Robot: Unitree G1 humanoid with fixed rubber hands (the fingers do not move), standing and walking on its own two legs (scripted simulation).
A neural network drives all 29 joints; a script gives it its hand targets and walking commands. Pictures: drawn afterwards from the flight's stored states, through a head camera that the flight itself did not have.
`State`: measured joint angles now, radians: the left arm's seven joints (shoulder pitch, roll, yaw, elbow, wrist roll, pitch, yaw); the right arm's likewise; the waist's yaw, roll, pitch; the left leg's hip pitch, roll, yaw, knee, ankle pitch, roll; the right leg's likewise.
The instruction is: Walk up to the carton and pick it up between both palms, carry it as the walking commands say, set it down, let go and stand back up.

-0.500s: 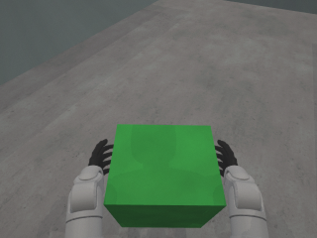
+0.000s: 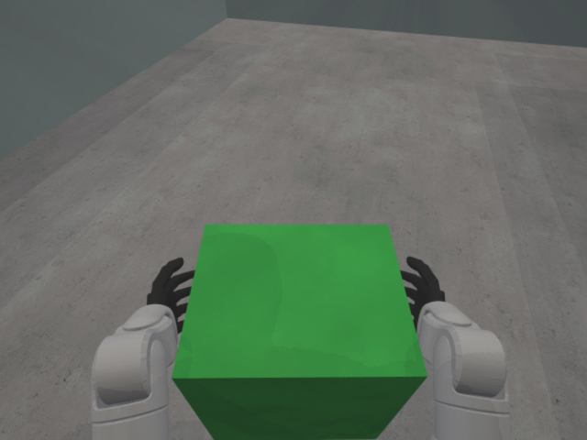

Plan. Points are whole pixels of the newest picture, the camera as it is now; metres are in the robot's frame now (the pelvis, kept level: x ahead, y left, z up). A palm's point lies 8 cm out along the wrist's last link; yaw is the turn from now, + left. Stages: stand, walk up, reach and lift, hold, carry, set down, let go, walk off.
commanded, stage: carry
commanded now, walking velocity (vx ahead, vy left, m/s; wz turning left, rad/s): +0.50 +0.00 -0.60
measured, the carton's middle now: (296, 339) +0.27 +0.01 +0.01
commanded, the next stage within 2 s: none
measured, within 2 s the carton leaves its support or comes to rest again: neither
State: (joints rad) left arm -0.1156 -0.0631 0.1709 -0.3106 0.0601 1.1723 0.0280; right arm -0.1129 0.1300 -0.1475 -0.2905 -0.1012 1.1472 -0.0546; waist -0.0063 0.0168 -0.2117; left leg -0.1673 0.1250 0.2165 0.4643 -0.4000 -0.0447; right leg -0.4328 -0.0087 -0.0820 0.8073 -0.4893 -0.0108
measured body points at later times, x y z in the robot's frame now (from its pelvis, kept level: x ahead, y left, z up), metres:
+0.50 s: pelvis +0.30 -0.03 -0.01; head +0.30 -0.02 +0.44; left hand +0.59 +0.08 +0.07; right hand +0.51 -0.25 +0.07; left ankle +0.45 +0.06 -0.73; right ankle +0.11 -0.09 -0.73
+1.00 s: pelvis +0.59 -0.14 -0.02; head +0.58 -0.13 +0.43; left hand +0.90 -0.13 +0.07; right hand +0.72 -0.42 +0.07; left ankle +0.47 +0.05 -0.72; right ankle +0.65 -0.25 -0.74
